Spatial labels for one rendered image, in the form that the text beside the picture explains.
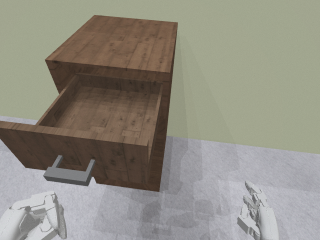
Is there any drawer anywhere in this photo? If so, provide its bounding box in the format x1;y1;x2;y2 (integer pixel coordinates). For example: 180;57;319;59
0;72;163;184

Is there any cabinet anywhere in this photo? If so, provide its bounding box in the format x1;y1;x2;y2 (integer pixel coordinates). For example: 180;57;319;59
45;15;178;192

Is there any robot left hand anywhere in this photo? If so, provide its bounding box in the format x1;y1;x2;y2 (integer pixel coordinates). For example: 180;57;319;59
0;190;67;240

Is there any handle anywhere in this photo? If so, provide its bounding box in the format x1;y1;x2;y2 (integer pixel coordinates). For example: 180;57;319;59
43;155;96;187

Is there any robot right hand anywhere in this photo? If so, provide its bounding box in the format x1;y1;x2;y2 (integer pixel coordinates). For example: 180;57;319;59
237;180;280;240

